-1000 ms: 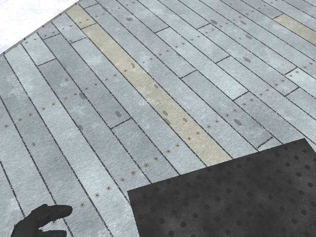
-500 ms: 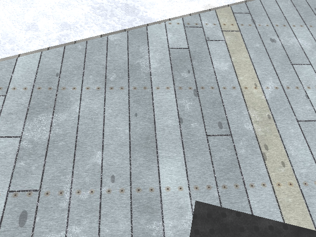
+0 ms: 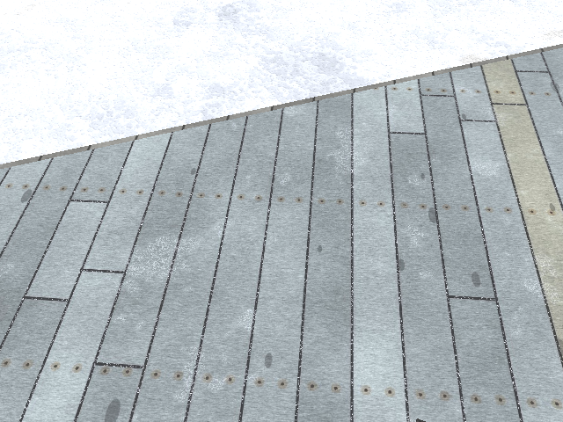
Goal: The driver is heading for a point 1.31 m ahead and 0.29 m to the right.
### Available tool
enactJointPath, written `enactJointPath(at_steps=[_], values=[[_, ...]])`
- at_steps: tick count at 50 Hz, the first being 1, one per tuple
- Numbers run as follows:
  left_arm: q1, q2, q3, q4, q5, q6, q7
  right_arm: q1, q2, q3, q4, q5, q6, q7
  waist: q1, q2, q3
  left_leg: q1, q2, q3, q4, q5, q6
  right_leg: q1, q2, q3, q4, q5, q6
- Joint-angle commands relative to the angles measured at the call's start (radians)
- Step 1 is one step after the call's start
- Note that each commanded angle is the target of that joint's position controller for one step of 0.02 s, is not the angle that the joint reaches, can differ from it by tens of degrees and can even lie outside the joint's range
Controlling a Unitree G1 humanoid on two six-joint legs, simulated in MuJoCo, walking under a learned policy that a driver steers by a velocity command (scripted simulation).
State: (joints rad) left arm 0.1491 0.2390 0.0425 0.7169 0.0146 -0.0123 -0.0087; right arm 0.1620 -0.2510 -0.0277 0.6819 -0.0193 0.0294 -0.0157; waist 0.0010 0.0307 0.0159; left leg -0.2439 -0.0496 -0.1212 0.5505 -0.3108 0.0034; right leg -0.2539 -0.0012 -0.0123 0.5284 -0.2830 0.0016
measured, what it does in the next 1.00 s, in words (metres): stands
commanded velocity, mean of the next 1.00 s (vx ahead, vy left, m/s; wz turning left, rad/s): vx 0.00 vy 0.00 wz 0.03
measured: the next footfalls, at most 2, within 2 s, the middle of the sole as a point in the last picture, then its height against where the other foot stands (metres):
left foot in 1.42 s outside the picture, level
right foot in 1.92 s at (326, 368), level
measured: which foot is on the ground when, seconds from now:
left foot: down 0.00-1.00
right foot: down 0.00-1.00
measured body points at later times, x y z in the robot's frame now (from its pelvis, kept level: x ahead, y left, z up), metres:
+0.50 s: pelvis +0.01 -0.02 +0.00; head +0.02 -0.02 +0.45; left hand +0.14 +0.23 -0.11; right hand +0.11 -0.28 -0.12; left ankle -0.01 +0.12 -0.73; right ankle +0.00 -0.12 -0.73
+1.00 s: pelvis +0.01 -0.04 +0.01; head +0.01 -0.04 +0.46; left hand +0.08 +0.22 -0.13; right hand +0.05 -0.30 -0.14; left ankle -0.01 +0.12 -0.73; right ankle +0.00 -0.12 -0.73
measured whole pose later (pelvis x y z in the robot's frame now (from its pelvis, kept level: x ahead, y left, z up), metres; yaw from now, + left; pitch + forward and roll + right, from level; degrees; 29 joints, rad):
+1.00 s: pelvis +0.01 -0.04 +0.01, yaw +0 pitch -1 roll +0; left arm 0.19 0.24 0.01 0.99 0.00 -0.01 0.02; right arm 0.23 -0.23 -0.05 1.03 0.00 0.02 -0.06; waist 0.01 0.01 0.04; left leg -0.14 0.00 -0.13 0.43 -0.27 -0.05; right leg -0.17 0.04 -0.02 0.45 -0.26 -0.05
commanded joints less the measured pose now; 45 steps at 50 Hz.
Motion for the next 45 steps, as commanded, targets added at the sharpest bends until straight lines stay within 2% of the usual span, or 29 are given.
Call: enactJointPath(at_steps=[1, 7, 11, 26, 45], values=[[-0.046, 0.131, 0.027, -0.072, -0.002, -0.03, 0.004, -0.012, -0.118, -0.042, -0.058, 0.005, -0.001, -0.003, -0.008, -0.111, -0.079, 0.022, 0.059, -0.047, -0.059, 0.196, 0.015, 0.068, -0.108, 0.112, -0.096, 0.24, -0.054], [-0.036, 0.11, 0.016, -0.067, -0.004, -0.02, 0.008, 0.016, -0.098, -0.043, -0.017, 0.007, -0.006, -0.005, 0.006, -0.04, -0.066, 0.017, 0.063, -0.055, -0.079, 0.239, 0.01, 0.096, -0.082, 0.083, -0.073, 0.237, -0.05], [-0.037, 0.104, 0.011, -0.055, -0.005, -0.018, 0.007, 0.035, -0.098, -0.045, 0.008, 0.007, -0.007, -0.013, 0.005, -0.022, -0.055, 0.028, 0.067, -0.056, -0.088, 0.255, 0.001, 0.095, -0.073, 0.076, -0.076, 0.232, -0.05], [-0.009, 0.101, 0.005, 0.061, -0.009, -0.02, 0.012, 0.072, -0.095, -0.05, 0.119, 0.01, -0.008, -0.041, 0.002, -0.035, -0.022, 0.074, 0.07, -0.045, -0.118, 0.264, -0.02, 0.088, -0.06, 0.076, -0.125, 0.204, -0.051], [0.036, 0.116, -0.005, 0.221, -0.014, -0.013, 0.026, 0.09, -0.084, -0.044, 0.298, 0.016, -0.019, -0.048, 0.01, -0.035, 0.006, 0.064, 0.065, -0.014, -0.16, 0.231, -0.033, 0.106, -0.054, 0.089, -0.171, 0.176, -0.065]])
Velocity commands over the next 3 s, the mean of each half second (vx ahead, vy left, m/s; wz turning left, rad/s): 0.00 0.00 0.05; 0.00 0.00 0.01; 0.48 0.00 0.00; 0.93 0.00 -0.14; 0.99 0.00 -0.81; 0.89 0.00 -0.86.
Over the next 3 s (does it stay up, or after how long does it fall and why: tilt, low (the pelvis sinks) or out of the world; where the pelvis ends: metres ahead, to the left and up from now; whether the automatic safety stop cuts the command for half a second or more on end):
stays up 1.19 -0.26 -0.02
